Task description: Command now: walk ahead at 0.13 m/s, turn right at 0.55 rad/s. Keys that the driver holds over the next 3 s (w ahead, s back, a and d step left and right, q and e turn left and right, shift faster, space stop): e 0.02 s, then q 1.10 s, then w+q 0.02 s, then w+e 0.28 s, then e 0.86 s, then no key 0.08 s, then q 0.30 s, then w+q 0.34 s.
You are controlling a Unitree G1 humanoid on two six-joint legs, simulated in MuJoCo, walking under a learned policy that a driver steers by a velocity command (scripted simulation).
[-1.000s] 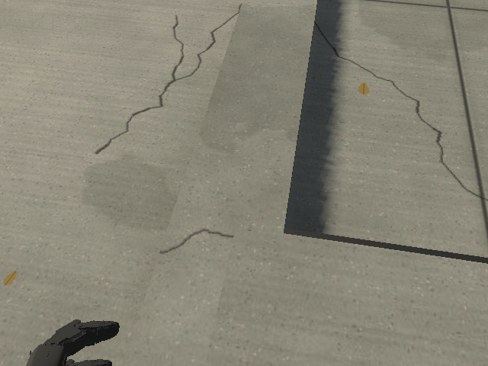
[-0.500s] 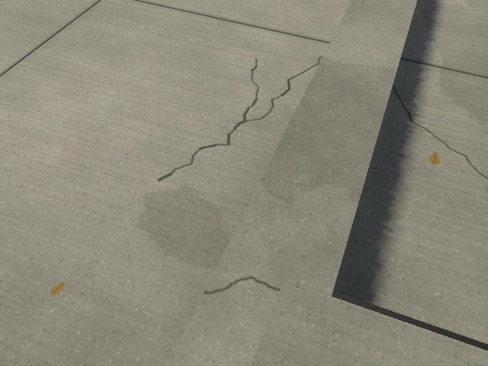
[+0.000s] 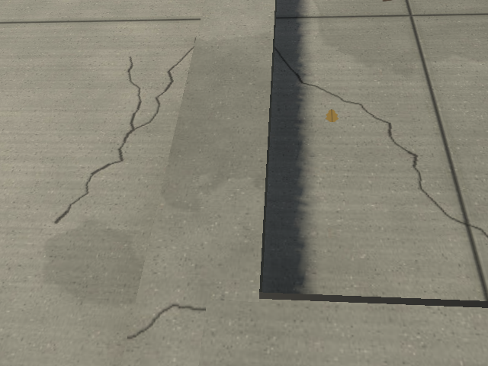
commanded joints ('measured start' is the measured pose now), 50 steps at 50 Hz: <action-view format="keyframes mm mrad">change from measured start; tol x16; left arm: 1 -24 194 53 -80 1 -2 30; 50 -78 202 82 -122 -15 35 36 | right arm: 1 8 -61 -18 -62 -9 3 -8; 50 -51 -67 -26 -168 34 113 44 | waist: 1 -32 -83 -107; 13 -1 -112 -49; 17 -78 243 -290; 20 -13 47 -134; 29 19 133 -173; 32 5 -310 -86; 50 19 -212 -91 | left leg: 1 -79 -6 -30 -107 119 -19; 7 89 13 -9 -432 374 -19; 13 126 -22 33 -593 273 89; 16 548 214 -323 -622 917 339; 18 574 314 -531 -739 679 414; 21 330 178 -348 -797 342 269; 29 198 84 -358 -748 151 192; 32 -124 -125 -127 -166 -243 36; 37 -115 -79 -110 155 -1 -34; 50 139 -6 77 -436 -1 1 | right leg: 1 158 -228 227 -134 735 -159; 14 174 -197 108 80 674 -58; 16 -80 3 -11 446 281 88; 17 -251 74 22 649 -381 135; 18 -281 27 104 760 -445 132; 29 68 12 -2 21 10 99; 32 67 -468 556 -250 -28 -186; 38 114 -281 129 -164 292 -110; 50 214 -384 -5 -85 486 -126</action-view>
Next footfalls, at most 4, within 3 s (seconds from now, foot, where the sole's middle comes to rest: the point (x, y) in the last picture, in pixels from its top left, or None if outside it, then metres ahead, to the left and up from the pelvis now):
0.28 left None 0.21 0.12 -0.78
0.60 right None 0.18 -0.12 -0.78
1.06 left None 0.10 0.12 -0.78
1.60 right None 0.38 -0.02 -0.78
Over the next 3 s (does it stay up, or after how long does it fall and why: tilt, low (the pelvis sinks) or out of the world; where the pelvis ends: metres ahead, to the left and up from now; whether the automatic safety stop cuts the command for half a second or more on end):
stays up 0.35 0.10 -0.01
